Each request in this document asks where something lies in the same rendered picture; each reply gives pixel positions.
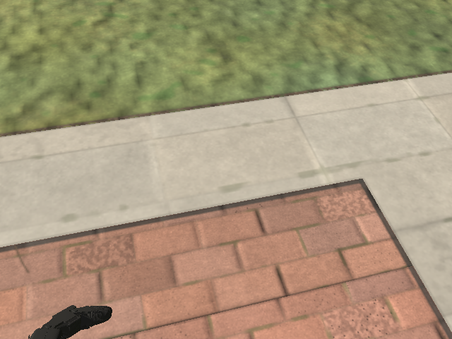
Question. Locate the robot left hand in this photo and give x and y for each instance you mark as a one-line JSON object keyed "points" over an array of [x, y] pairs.
{"points": [[71, 320]]}

